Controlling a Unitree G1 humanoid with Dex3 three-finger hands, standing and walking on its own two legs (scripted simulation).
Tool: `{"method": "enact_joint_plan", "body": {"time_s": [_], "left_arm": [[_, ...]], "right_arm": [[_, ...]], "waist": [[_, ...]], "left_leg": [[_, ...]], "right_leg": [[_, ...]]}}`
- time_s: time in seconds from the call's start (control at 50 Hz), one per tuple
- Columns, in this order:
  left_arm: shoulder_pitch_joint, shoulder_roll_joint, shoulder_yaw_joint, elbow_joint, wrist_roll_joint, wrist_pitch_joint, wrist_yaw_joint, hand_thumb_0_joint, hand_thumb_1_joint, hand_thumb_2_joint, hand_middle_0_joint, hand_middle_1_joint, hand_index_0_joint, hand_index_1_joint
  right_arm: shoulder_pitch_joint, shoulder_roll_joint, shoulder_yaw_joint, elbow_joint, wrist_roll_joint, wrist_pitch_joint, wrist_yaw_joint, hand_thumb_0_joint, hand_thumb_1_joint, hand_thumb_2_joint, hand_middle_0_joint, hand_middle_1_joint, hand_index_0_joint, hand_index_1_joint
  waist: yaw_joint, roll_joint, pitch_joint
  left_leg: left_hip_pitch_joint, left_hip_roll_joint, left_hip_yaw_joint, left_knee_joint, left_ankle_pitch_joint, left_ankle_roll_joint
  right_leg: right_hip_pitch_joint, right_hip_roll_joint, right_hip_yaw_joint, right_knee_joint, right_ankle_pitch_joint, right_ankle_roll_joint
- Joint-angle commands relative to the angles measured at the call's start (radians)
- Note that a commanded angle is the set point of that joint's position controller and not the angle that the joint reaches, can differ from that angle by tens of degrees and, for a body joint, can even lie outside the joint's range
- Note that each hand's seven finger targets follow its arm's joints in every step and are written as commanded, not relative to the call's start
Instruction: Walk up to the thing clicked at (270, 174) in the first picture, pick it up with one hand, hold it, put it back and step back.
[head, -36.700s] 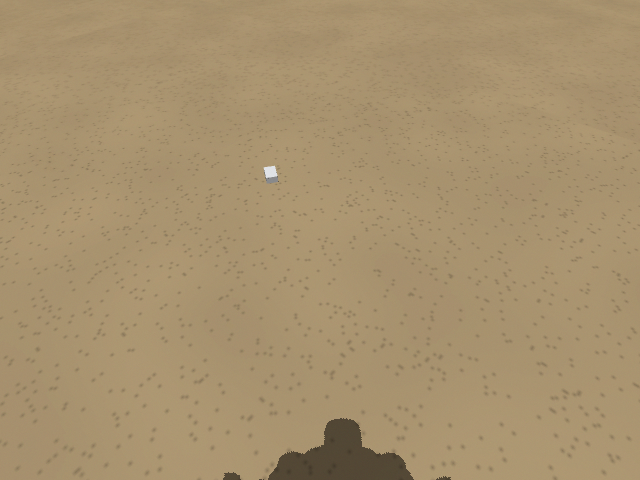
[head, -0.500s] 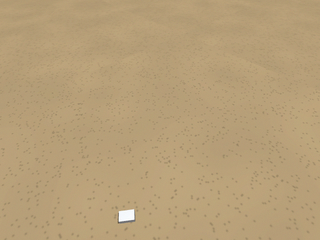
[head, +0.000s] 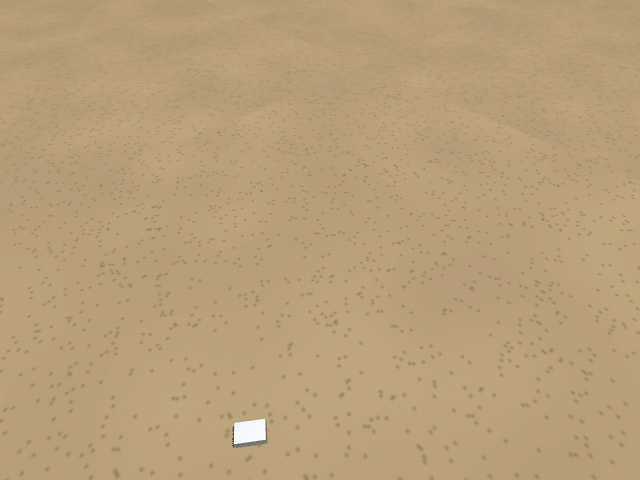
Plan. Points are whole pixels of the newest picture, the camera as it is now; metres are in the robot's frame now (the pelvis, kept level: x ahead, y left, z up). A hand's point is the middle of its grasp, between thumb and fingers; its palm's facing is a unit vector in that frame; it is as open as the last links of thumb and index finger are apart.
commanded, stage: step back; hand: left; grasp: from above
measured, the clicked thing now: (250, 433) +0.44 +0.24 -0.76
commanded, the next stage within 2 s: none
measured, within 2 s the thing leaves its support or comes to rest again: neither
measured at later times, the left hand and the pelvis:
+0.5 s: hand out of the picture +0.04 +0.30 -0.18, palm faces -0.07 -0.92 -0.38, open 7.3 cm; pelvis -0.08 +0.03 -0.02, yaw -3 degrees
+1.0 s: hand out of the picture -0.08 +0.29 -0.17, palm faces -0.01 -0.92 -0.39, open 7.4 cm; pelvis -0.21 +0.03 -0.03, yaw +0 degrees
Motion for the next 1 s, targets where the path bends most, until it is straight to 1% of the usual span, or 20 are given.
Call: {"method": "enact_joint_plan", "body": {"time_s": [0.0, 0.12, 0.18, 0.22, 0.26, 0.28, 0.36, 0.46, 0.52, 0.58, 0.6, 0.62, 0.64, 0.7, 0.8, 0.9, 0.92, 0.94, 0.96, 0.98], "left_arm": [[-0.017, 0.287, 0.085, -0.1, -0.023, -0.01, 0.022, 0.0, 0.9, 0.9, -0.2, -0.3, -0.2, -0.3], [-0.065, 0.305, 0.101, -0.206, -0.008, 0.013, 0.023, 0.0, 0.9, 0.9, -0.2, -0.3, -0.2, -0.3], [-0.107, 0.313, 0.104, -0.257, 0.006, 0.029, 0.021, 0.0, 0.9, 0.9, -0.2, -0.3, -0.2, -0.3], [-0.118, 0.292, 0.102, -0.278, 0.004, 0.039, 0.018, 0.0, 0.9, 0.9, -0.2, -0.3, -0.2, -0.3], [-0.086, 0.214, 0.087, -0.291, -0.003, 0.049, 0.025, 0.0, 0.9, 0.9, -0.2, -0.3, -0.2, -0.3], [-0.057, 0.227, 0.097, -0.276, 0.005, 0.057, 0.033, 0.0, 0.9, 0.9, -0.2, -0.3, -0.2, -0.3], [0.068, 0.24, 0.095, -0.247, -0.011, 0.058, 0.029, 0.0, 0.9, 0.9, -0.2, -0.3, -0.2, -0.3], [0.048, 0.228, 0.108, -0.299, 0.002, 0.052, 0.015, 0.0, 0.9, 0.9, -0.2, -0.3, -0.2, -0.3], [0.112, 0.225, 0.116, -0.285, 0.006, 0.044, 0.007, 0.0, 0.9, 0.9, -0.2, -0.3, -0.2, -0.3], [0.241, 0.231, 0.128, -0.234, 0.021, 0.034, 0.004, 0.0, 0.9, 0.9, -0.2, -0.3, -0.2, -0.3], [0.224, 0.281, 0.143, -0.25, 0.037, 0.028, 0.005, 0.0, 0.9, 0.9, -0.2, -0.3, -0.2, -0.3], [0.164, 0.389, 0.167, -0.294, 0.033, 0.029, 0.001, 0.0, 0.9, 0.9, -0.2, -0.3, -0.2, -0.3], [0.061, 0.43, 0.168, -0.342, 0.042, 0.026, 0.006, 0.0, 0.9, 0.9, -0.2, -0.3, -0.2, -0.3], [-0.07, 0.287, 0.136, -0.378, 0.025, 0.016, 0.018, 0.0, 0.9, 0.9, -0.2, -0.3, -0.2, -0.3], [0.062, 0.259, 0.132, -0.4, 0.025, 0.02, 0.03, 0.0, 0.9, 0.9, -0.2, -0.3, -0.2, -0.3], [0.059, 0.275, 0.121, -0.419, 0.004, 0.04, 0.025, 0.0, 0.9, 0.9, -0.2, -0.3, -0.2, -0.3], [0.045, 0.28, 0.115, -0.428, 0.001, 0.045, 0.021, 0.0, 0.9, 0.9, -0.2, -0.3, -0.2, -0.3], [0.064, 0.243, 0.104, -0.433, -0.002, 0.049, 0.018, 0.0, 0.9, 0.9, -0.2, -0.3, -0.2, -0.3], [0.077, 0.21, 0.096, -0.445, -0.008, 0.048, 0.015, 0.0, 0.9, 0.9, -0.2, -0.3, -0.2, -0.3], [-0.007, 0.237, 0.118, -0.442, -0.004, 0.047, 0.031, 0.0, 0.9, 0.9, -0.2, -0.3, -0.2, -0.3]], "right_arm": [[-0.057, -0.235, -0.047, -0.097, 0.016, 0.003, -0.012, 0.0, -0.9, -0.9, 0.2, 0.3, 0.2, 0.3], [-0.001, -0.221, -0.066, -0.156, 0.019, 0.029, -0.009, 0.0, -0.9, -0.9, 0.2, 0.3, 0.2, 0.3], [0.042, -0.219, -0.078, -0.181, 0.012, 0.037, 0.0, 0.0, -0.9, -0.9, 0.2, 0.3, 0.2, 0.3], [0.073, -0.24, -0.088, -0.19, 0.005, 0.032, 0.003, 0.0, -0.9, -0.9, 0.2, 0.3, 0.2, 0.3], [0.043, -0.365, -0.113, -0.219, -0.008, 0.02, 0.005, 0.0, -0.9, -0.9, 0.2, 0.3, 0.2, 0.3], [0.045, -0.393, -0.123, -0.232, -0.016, 0.013, 0.0, 0.0, -0.9, -0.9, 0.2, 0.3, 0.2, 0.3], [-0.047, -0.296, -0.1, -0.293, -0.013, 0.002, -0.026, 0.0, -0.9, -0.9, 0.2, 0.3, 0.2, 0.3], [0.017, -0.291, -0.1, -0.311, -0.019, 0.008, -0.032, 0.0, -0.9, -0.9, 0.2, 0.3, 0.2, 0.3], [0.002, -0.312, -0.096, -0.325, -0.017, 0.016, -0.028, 0.0, -0.9, -0.9, 0.2, 0.3, 0.2, 0.3], [-0.023, -0.313, -0.093, -0.333, -0.002, 0.033, -0.022, 0.0, -0.9, -0.9, 0.2, 0.3, 0.2, 0.3], [-0.007, -0.271, -0.082, -0.333, 0.005, 0.036, -0.018, 0.0, -0.9, -0.9, 0.2, 0.3, 0.2, 0.3], [-0.058, -0.22, -0.076, -0.36, 0.011, 0.032, -0.022, 0.0, -0.9, -0.9, 0.2, 0.3, 0.2, 0.3], [-0.079, -0.256, -0.093, -0.343, 0.0, 0.036, -0.036, 0.0, -0.9, -0.9, 0.2, 0.3, 0.2, 0.3], [0.056, -0.248, -0.086, -0.292, 0.027, 0.031, -0.033, 0.0, -0.9, -0.9, 0.2, 0.3, 0.2, 0.3], [0.042, -0.235, -0.066, -0.326, 0.019, 0.022, -0.043, 0.0, -0.9, -0.9, 0.2, 0.3, 0.2, 0.3], [0.113, -0.213, -0.073, -0.305, 0.004, 0.01, -0.034, 0.0, -0.9, -0.9, 0.2, 0.3, 0.2, 0.3], [0.149, -0.218, -0.079, -0.296, -0.002, 0.005, -0.033, 0.0, -0.9, -0.9, 0.2, 0.3, 0.2, 0.3], [0.126, -0.263, -0.094, -0.303, -0.013, 0.0, -0.034, 0.0, -0.9, -0.9, 0.2, 0.3, 0.2, 0.3], [0.091, -0.353, -0.114, -0.324, -0.017, 0.0, -0.028, 0.0, -0.9, -0.9, 0.2, 0.3, 0.2, 0.3], [0.081, -0.409, -0.122, -0.338, -0.011, 0.002, -0.022, 0.0, -0.9, -0.9, 0.2, 0.3, 0.2, 0.3]], "waist": [[0.005, -0.024, -0.001], [-0.007, -0.114, -0.142], [-0.02, -0.166, -0.129], [-0.032, -0.106, -0.121], [-0.038, 0.24, -0.104], [-0.036, 0.222, -0.129], [0.039, 0.137, -0.137], [-0.01, 0.131, -0.125], [-0.003, 0.166, -0.158], [0.045, 0.149, -0.175], [0.036, 0.0, -0.128], [0.065, -0.267, -0.043], [0.068, -0.286, 0.013], [-0.044, -0.108, 0.011], [0.051, -0.168, -0.078], [0.02, -0.185, -0.128], [0.002, -0.155, -0.143], [0.018, -0.064, -0.151], [0.028, 0.146, -0.156], [-0.039, 0.244, -0.13]], "left_leg": [[-0.054, 0.07, -0.058, 0.102, 0.278, 0.063], [-0.051, -0.022, -0.002, 0.342, 0.08, 0.062], [-0.041, -0.034, -0.018, 0.406, -0.029, 0.081], [-0.052, 0.023, -0.066, 0.327, 0.113, 0.109], [-0.126, 0.294, -0.408, 0.002, 0.338, 0.247], [-0.147, 0.344, -0.505, -0.023, 0.267, 0.3], [-0.068, 0.237, -0.255, 0.099, 0.332, 0.255], [0.003, 0.249, -0.227, 0.114, 0.309, 0.285], [-0.011, 0.235, -0.212, 0.138, 0.229, 0.253], [-0.185, 0.201, -0.187, 0.185, 0.061, 0.171], [-0.339, 0.111, -0.142, 0.286, -0.097, 0.104], [-0.432, -0.109, -0.013, 0.514, -0.357, 0.035], [-0.367, -0.106, -0.118, 0.752, -0.43, 0.019], [-0.351, -0.165, -0.168, 0.86, -0.275, 0.027], [-0.41, -0.113, -0.112, 0.672, -0.345, 0.009], [-0.215, -0.074, -0.007, 0.194, -0.184, 0.041], [-0.126, -0.057, -0.004, 0.061, -0.002, 0.046], [-0.035, 0.044, -0.141, 0.068, 0.153, 0.078], [0.038, 0.244, -0.389, 0.068, 0.348, 0.178], [-0.073, 0.356, -0.504, 0.045, 0.465, 0.314]], "right_leg": [[-0.082, -0.108, 0.097, 0.043, 0.385, -0.045], [-0.128, -0.219, 0.191, 0.079, 0.407, -0.177], [-0.237, -0.236, 0.187, 0.125, 0.293, -0.195], [-0.268, -0.165, 0.133, 0.237, 0.16, -0.155], [-0.311, 0.114, 0.046, 0.611, -0.343, -0.051], [-0.307, 0.132, 0.157, 0.772, -0.454, -0.052], [-0.388, 0.094, 0.187, 0.927, -0.318, -0.034], [-0.348, 0.056, 0.12, 0.677, -0.356, 0.018], [-0.242, 0.033, 0.056, 0.415, -0.296, 0.005], [-0.032, 0.036, 0.025, 0.121, -0.096, -0.043], [-0.015, -0.068, 0.23, 0.043, -0.166, -0.083], [-0.175, -0.297, 0.524, -0.076, -0.204, -0.215], [-0.364, -0.416, 0.627, -0.096, -0.136, -0.337], [-0.278, -0.196, 0.241, 0.049, 0.244, -0.2], [0.037, -0.242, 0.245, 0.162, 0.459, -0.236], [0.044, -0.206, 0.209, 0.275, 0.469, -0.184], [-0.004, -0.189, 0.187, 0.316, 0.436, -0.149], [-0.132, -0.127, 0.159, 0.349, 0.254, -0.096], [-0.306, 0.024, 0.059, 0.486, -0.06, -0.042], [-0.314, 0.095, 0.093, 0.677, -0.447, -0.022]]}}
